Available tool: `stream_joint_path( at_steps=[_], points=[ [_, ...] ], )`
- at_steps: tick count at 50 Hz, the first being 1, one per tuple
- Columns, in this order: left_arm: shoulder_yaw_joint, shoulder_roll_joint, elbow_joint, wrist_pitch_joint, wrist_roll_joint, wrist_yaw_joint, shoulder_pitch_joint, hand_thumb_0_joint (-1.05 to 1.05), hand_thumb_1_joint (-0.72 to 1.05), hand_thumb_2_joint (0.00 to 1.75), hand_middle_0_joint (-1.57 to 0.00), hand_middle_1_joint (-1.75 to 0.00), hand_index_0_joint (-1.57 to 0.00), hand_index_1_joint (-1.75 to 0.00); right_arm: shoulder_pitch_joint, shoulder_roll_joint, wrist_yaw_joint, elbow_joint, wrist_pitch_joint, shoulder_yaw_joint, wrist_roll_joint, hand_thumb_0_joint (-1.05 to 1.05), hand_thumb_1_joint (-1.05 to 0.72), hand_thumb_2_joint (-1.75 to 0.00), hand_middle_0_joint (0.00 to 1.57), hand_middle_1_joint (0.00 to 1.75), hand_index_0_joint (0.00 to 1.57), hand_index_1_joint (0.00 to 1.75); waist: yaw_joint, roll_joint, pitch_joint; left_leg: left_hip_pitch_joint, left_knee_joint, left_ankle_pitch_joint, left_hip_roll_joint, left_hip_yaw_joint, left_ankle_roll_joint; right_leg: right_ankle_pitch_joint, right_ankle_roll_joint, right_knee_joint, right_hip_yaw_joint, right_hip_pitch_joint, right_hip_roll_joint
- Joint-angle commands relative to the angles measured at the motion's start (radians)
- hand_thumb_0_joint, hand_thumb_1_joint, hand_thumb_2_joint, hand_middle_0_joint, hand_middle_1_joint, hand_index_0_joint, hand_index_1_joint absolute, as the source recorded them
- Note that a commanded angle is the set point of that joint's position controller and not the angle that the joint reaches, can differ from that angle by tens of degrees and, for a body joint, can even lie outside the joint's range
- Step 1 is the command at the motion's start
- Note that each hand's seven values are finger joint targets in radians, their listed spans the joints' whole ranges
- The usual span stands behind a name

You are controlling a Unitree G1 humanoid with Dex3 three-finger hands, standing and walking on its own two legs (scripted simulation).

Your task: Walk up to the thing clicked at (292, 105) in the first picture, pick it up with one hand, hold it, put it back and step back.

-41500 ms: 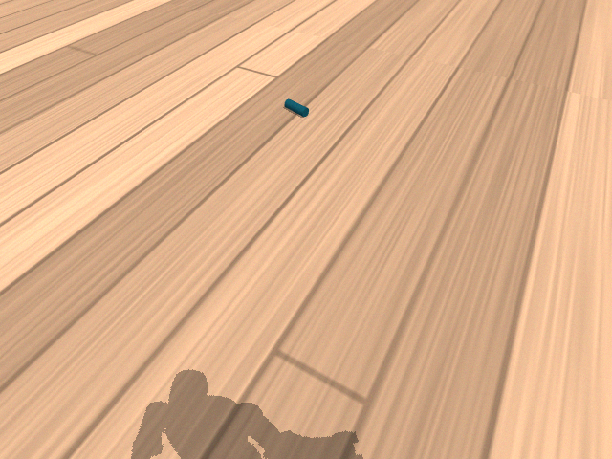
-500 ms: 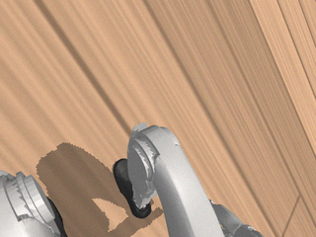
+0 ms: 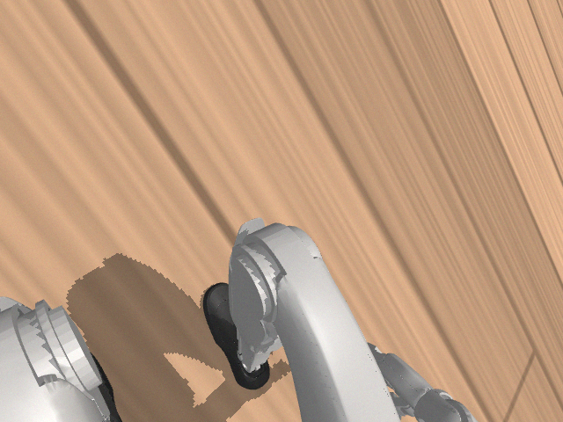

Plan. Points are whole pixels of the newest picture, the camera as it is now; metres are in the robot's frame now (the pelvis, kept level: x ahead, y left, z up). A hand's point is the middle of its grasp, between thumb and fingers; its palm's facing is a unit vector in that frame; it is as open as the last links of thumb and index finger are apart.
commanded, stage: close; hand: left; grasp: from above
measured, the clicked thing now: out of the picture +0.46 +0.38 -0.28
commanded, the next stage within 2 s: settle in 1.22 s
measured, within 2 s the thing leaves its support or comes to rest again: leaves its support in 1.58 s
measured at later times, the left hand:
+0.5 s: hand out of the picture +0.44 +0.38 -0.25, palm faces -0.44 -0.14 -0.89, open 10.7 cm
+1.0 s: hand out of the picture +0.44 +0.38 -0.25, palm faces -0.44 -0.15 -0.89, open 8.9 cm
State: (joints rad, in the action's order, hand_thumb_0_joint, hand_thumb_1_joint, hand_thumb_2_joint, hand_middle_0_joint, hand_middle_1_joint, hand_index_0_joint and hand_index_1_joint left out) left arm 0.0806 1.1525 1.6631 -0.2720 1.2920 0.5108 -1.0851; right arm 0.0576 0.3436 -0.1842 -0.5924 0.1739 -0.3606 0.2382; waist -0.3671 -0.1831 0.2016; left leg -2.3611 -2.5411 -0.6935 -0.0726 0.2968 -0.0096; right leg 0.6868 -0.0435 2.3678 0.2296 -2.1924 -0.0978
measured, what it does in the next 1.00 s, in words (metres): stands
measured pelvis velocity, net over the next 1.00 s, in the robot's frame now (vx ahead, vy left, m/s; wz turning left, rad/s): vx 0.00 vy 0.00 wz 0.00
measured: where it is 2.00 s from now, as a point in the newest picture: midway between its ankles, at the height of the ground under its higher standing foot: (178, 387)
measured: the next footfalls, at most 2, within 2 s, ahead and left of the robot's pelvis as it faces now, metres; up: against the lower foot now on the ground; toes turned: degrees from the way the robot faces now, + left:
none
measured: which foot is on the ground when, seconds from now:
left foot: down 0.00-1.00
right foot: down 0.00-1.00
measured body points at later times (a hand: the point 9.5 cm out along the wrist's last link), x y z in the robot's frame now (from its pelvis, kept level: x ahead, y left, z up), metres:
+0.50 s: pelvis +0.00 +0.00 +0.00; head +0.28 +0.15 +0.32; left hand +0.46 +0.38 -0.20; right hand +0.08 -0.25 -0.05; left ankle +0.07 +0.13 -0.27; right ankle +0.11 -0.11 -0.27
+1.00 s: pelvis +0.00 +0.00 +0.00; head +0.28 +0.15 +0.32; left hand +0.46 +0.38 -0.20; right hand +0.08 -0.24 -0.05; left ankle +0.07 +0.13 -0.27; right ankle +0.11 -0.11 -0.27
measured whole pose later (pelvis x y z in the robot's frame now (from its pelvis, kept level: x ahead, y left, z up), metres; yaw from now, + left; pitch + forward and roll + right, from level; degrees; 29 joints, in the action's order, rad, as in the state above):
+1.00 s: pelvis +0.00 +0.00 +0.00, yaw +0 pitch +26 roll -16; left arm 0.10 1.16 1.65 -0.28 1.29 0.52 -1.07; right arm 0.06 0.35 -0.18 -0.59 0.17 -0.38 0.25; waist -0.37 -0.19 0.21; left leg -2.36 -2.54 -0.69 -0.07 0.30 -0.01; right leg 0.68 -0.04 2.36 0.23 -2.19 -0.10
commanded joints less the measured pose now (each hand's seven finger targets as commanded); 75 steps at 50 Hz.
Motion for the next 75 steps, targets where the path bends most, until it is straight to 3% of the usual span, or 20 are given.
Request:
stream_joint_path(
  at_steps=[1, 10, 13, 16, 22, 31, 33, 35, 38, 39, 43, 45, 49, 51, 54, 65, 67, 68, 72, 75],
  points=[
    [0.026, 0.260, -0.145, -0.003, -0.022, 0.030, -0.236, 0.00, -0.23, 0.79, -0.24, -0.95, -0.27, -0.92, 0.182, 0.337, 0.016, -0.014, -0.004, 0.101, -0.005, 0.00, -0.89, -0.90, 0.20, 0.30, 0.20, 0.30, -0.048, 0.606, -0.643, 0.561, 0.247, 0.229, -0.034, -0.082, 0.005, -0.280, 0.055, -0.203, 0.073, 0.308, -0.034],
    [0.011, 0.236, -0.118, -0.002, -0.020, 0.038, -0.213, 0.00, -0.11, 0.72, -0.32, -0.90, -0.35, -0.86, 0.184, 0.331, 0.015, -0.015, -0.006, 0.094, 0.000, 0.00, -0.89, -0.90, 0.20, 0.30, 0.20, 0.30, -0.049, 0.607, -0.612, 0.527, 0.241, 0.223, -0.031, -0.092, 0.003, -0.278, 0.057, -0.204, 0.068, 0.306, -0.037],
    [0.037, 0.271, -0.146, -0.007, -0.025, 0.046, -0.231, 0.00, -0.09, 0.73, -0.33, -0.91, -0.37, -0.87, 0.176, 0.331, 0.017, -0.013, -0.008, 0.090, 0.005, 0.00, -0.89, -0.90, 0.20, 0.30, 0.20, 0.30, -0.042, 0.604, -0.674, 0.544, 0.232, 0.232, -0.034, -0.092, -0.001, -0.292, 0.055, -0.211, 0.069, 0.340, -0.042],
    [0.010, 0.226, -0.114, -0.002, -0.021, 0.047, -0.212, 0.00, -0.05, 0.69, -0.36, -0.88, -0.40, -0.84, 0.183, 0.332, 0.013, -0.024, -0.005, 0.096, 0.005, 0.00, -0.89, -0.90, 0.20, 0.30, 0.20, 0.30, -0.047, 0.615, -0.642, 0.564, 0.244, 0.260, -0.033, -0.078, 0.009, -0.306, 0.057, -0.189, 0.081, 0.294, -0.035],
    [0.025, 0.262, -0.143, 0.004, -0.011, 0.050, -0.243, 0.00, 0.05, 0.66, -0.44, -0.84, -0.48, -0.80, 0.177, 0.336, 0.015, -0.006, -0.007, 0.090, 0.008, 0.00, -0.89, -0.90, 0.20, 0.30, 0.20, 0.30, -0.044, 0.634, -0.649, 0.558, 0.249, 0.233, -0.033, -0.085, 0.007, -0.285, 0.059, -0.197, 0.074, 0.309, -0.036],
    [0.034, 0.259, -0.128, 0.012, -0.035, 0.025, -0.208, 0.00, 0.18, 0.59, -0.52, -0.80, -0.57, -0.75, 0.188, 0.337, 0.015, -0.019, -0.001, 0.095, 0.004, 0.00, -0.89, -0.90, 0.20, 0.30, 0.20, 0.30, -0.044, 0.606, -0.665, 0.561, 0.235, 0.272, -0.034, -0.086, 0.004, -0.313, 0.052, -0.203, 0.072, 0.327, -0.037],
    [-0.001, 0.212, -0.082, 0.008, -0.041, 0.015, -0.178, 0.00, 0.21, 0.58, -0.56, -0.79, -0.61, -0.74, 0.177, 0.331, 0.013, -0.015, -0.004, 0.093, 0.005, 0.00, -0.90, -0.90, 0.20, 0.30, 0.20, 0.30, -0.054, 0.573, -0.611, 0.504, 0.227, 0.225, -0.034, -0.093, -0.004, -0.284, 0.052, -0.214, 0.066, 0.319, -0.044],
    [0.027, 0.261, -0.154, -0.002, -0.041, 0.021, -0.225, 0.00, 0.24, 0.58, -0.57, -0.80, -0.62, -0.74, 0.189, 0.333, 0.017, -0.016, -0.009, 0.084, 0.007, 0.00, -0.89, -0.90, 0.20, 0.30, 0.20, 0.30, -0.049, 0.593, -0.659, 0.535, 0.231, 0.245, -0.032, -0.089, -0.002, -0.301, 0.051, -0.213, 0.073, 0.346, -0.040],
    [0.017, 0.235, -0.154, -0.012, -0.049, 0.020, -0.207, 0.00, 0.26, 0.55, -0.59, -0.76, -0.64, -0.71, 0.172, 0.337, 0.017, -0.010, -0.009, 0.089, 0.008, 0.00, -0.90, -0.90, 0.20, 0.30, 0.20, 0.30, -0.040, 0.586, -0.636, 0.530, 0.236, 0.253, -0.033, -0.083, 0.005, -0.296, 0.058, -0.202, 0.081, 0.315, -0.038],
    [0.022, 0.235, -0.064, -0.002, -0.028, 0.022, -0.146, 0.00, 0.27, 0.55, -0.60, -0.75, -0.65, -0.70, 0.184, 0.323, 0.013, -0.022, -0.010, 0.074, 0.011, 0.00, -0.90, -0.90, 0.20, 0.30, 0.20, 0.30, -0.049, 0.577, -0.613, 0.540, 0.239, 0.244, -0.034, -0.079, 0.001, -0.286, 0.054, -0.203, 0.082, 0.318, -0.042],
    [0.039, 0.285, -0.169, -0.011, -0.025, 0.037, -0.228, 0.00, 0.34, 0.56, -0.67, -0.74, -0.71, -0.69, 0.176, 0.336, 0.017, -0.013, -0.011, 0.086, 0.015, 0.00, -0.90, -0.90, 0.20, 0.30, 0.20, 0.30, -0.034, 0.628, -0.675, 0.562, 0.241, 0.243, -0.035, -0.088, 0.005, -0.295, 0.056, -0.204, 0.073, 0.338, -0.039],
    [0.022, 0.246, -0.142, -0.007, -0.035, 0.035, -0.209, 0.00, 0.36, 0.56, -0.69, -0.73, -0.73, -0.68, 0.174, 0.336, 0.016, -0.012, -0.007, 0.089, 0.009, 0.00, -0.90, -0.90, 0.20, 0.30, 0.20, 0.30, -0.046, 0.590, -0.625, 0.536, 0.243, 0.229, -0.034, -0.082, 0.004, -0.281, 0.055, -0.202, 0.079, 0.303, -0.038],
    [0.045, 0.283, -0.137, -0.006, -0.018, 0.047, -0.224, 0.00, 0.44, 0.57, -0.75, -0.71, -0.79, -0.67, 0.186, 0.340, 0.020, -0.016, -0.010, 0.088, 0.012, 0.00, -0.89, -0.90, 0.20, 0.30, 0.20, 0.30, -0.041, 0.611, -0.648, 0.545, 0.246, 0.229, -0.034, -0.081, 0.007, -0.281, 0.058, -0.198, 0.075, 0.314, -0.036],
    [0.030, 0.254, -0.082, 0.001, -0.017, 0.042, -0.177, 0.00, 0.46, 0.59, -0.77, -0.70, -0.81, -0.67, 0.173, 0.331, 0.017, -0.020, -0.008, 0.088, 0.009, 0.00, -0.90, -0.90, 0.20, 0.30, 0.20, 0.30, -0.044, 0.599, -0.605, 0.537, 0.249, 0.213, -0.035, -0.077, 0.007, -0.261, 0.059, -0.196, 0.079, 0.282, -0.038],
    [0.027, 0.270, -0.133, 0.005, -0.004, 0.042, -0.215, 0.00, 0.51, 0.58, -0.80, -0.70, -0.84, -0.66, 0.182, 0.338, 0.017, -0.013, -0.007, 0.092, 0.013, 0.00, -0.90, -0.90, 0.20, 0.30, 0.20, 0.30, -0.046, 0.627, -0.644, 0.564, 0.248, 0.237, -0.033, -0.084, 0.007, -0.283, 0.059, -0.197, 0.070, 0.307, -0.038],
    [0.021, 0.253, -0.086, 0.014, -0.019, 0.024, -0.175, 0.00, 0.66, 0.56, -0.94, -0.64, -0.97, -0.60, 0.188, 0.336, 0.017, -0.019, -0.001, 0.092, 0.006, 0.00, -0.90, -0.90, 0.20, 0.30, 0.20, 0.30, -0.049, 0.579, -0.610, 0.531, 0.234, 0.236, -0.033, -0.093, 0.000, -0.280, 0.053, -0.205, 0.065, 0.307, -0.041],
    [0.037, 0.277, -0.124, 0.002, -0.035, 0.027, -0.207, 0.00, 0.61, 0.58, -0.94, -0.68, -0.99, -0.64, 0.174, 0.342, 0.019, -0.010, -0.004, 0.089, 0.006, 0.00, -0.91, -0.90, 0.20, 0.30, 0.20, 0.30, -0.041, 0.593, -0.654, 0.547, 0.242, 0.244, -0.034, -0.083, 0.004, -0.289, 0.055, -0.204, 0.072, 0.326, -0.036],
    [0.006, 0.256, -0.129, 0.004, -0.029, 0.021, -0.205, 0.00, 0.60, 0.58, -0.94, -0.66, -0.98, -0.62, 0.162, 0.334, 0.019, 0.003, -0.001, 0.085, 0.004, 0.00, -0.91, -0.90, 0.20, 0.30, 0.20, 0.30, -0.036, 0.589, -0.642, 0.532, 0.232, 0.236, -0.032, -0.094, -0.003, -0.289, 0.055, -0.208, 0.065, 0.323, -0.041],
    [0.046, 0.296, -0.145, 0.021, -0.035, 0.005, -0.194, 0.00, 0.60, 0.54, -0.94, -0.63, -0.98, -0.58, 0.177, 0.336, 0.022, -0.015, -0.004, 0.100, 0.001, 0.00, -0.91, -0.90, 0.20, 0.30, 0.20, 0.30, -0.020, 0.615, -0.671, 0.554, 0.238, 0.224, -0.032, -0.097, 0.001, -0.272, 0.059, -0.207, 0.058, 0.316, -0.037],
    [0.040, 0.285, -0.275, 0.018, -0.052, -0.009, -0.253, 0.00, 0.61, 0.51, -0.95, -0.61, -0.99, -0.57, 0.169, 0.328, 0.020, 0.002, -0.007, 0.104, -0.002, 0.00, -0.91, -0.90, 0.20, 0.30, 0.20, 0.30, -0.009, 0.673, -0.754, 0.604, 0.241, 0.294, -0.033, -0.101, 0.006, -0.327, 0.059, -0.204, 0.059, 0.349, -0.038]
  ],
)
